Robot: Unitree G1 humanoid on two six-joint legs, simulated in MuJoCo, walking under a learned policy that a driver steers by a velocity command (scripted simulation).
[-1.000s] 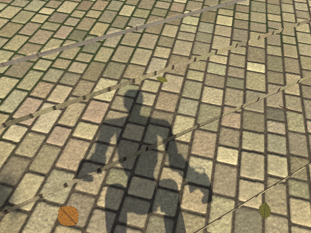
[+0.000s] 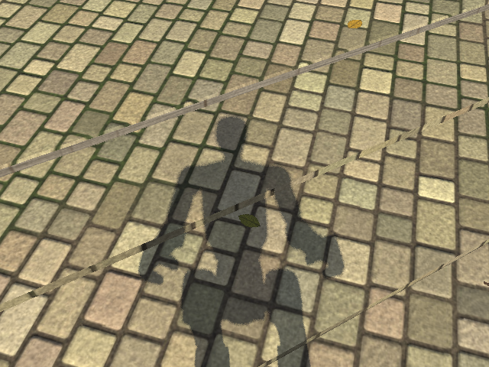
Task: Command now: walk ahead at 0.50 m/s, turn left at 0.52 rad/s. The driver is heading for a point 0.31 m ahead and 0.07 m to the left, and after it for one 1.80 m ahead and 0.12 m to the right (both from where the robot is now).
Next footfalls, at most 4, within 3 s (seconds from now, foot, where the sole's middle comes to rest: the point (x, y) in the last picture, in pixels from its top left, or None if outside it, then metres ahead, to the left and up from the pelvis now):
0.34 right None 0.37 -0.13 -0.76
0.76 left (193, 332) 0.54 0.15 -0.72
1.20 right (300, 262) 0.75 -0.14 -0.72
1.70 left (263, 163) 1.10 -0.05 -0.69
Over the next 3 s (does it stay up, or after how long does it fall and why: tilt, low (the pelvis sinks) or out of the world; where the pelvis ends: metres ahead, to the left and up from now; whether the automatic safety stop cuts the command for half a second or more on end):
stays up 1.51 -0.11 0.13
